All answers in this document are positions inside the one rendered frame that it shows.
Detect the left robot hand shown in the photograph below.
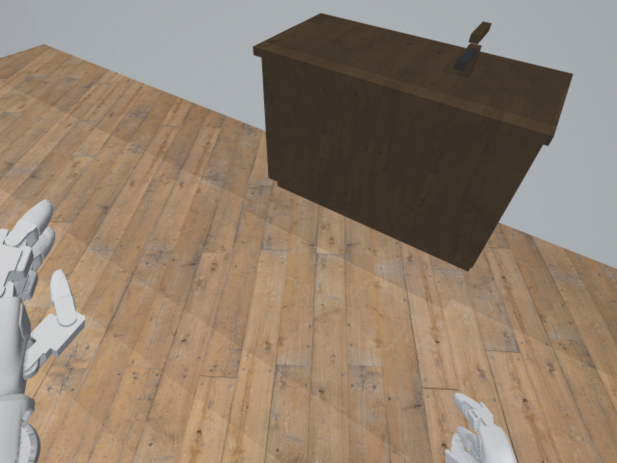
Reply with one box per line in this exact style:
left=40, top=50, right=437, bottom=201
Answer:
left=0, top=200, right=85, bottom=396

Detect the tap lever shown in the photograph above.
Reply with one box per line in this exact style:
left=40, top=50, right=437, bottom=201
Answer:
left=454, top=48, right=477, bottom=71

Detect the robot left forearm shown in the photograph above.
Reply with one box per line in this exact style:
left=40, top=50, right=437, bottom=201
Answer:
left=0, top=394, right=40, bottom=463

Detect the counter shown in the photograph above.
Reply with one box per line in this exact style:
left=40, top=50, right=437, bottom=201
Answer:
left=253, top=14, right=573, bottom=272

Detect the right robot hand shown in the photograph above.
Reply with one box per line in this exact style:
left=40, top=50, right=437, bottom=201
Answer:
left=445, top=393, right=518, bottom=463

